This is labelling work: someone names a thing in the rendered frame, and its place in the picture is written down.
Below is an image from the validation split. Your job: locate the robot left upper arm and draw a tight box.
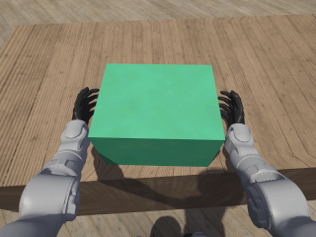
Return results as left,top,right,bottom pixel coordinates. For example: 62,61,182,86
0,173,81,237

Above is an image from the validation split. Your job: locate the left robot hand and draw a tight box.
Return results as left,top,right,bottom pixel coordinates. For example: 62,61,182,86
72,87,100,125

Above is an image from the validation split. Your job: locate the robot right upper arm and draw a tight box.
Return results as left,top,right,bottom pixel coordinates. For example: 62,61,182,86
246,179,316,237

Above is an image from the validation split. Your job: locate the right robot forearm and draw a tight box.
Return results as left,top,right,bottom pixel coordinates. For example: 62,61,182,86
224,123,310,216

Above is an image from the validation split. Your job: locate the carton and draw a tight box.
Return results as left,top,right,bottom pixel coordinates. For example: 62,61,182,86
88,63,225,167

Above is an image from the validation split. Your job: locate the right robot hand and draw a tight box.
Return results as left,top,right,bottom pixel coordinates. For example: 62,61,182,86
217,90,245,127

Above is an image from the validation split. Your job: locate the pedestal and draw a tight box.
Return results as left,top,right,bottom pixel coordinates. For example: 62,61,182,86
0,14,316,216

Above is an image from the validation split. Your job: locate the left robot forearm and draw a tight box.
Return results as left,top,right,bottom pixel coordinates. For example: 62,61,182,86
19,119,91,216

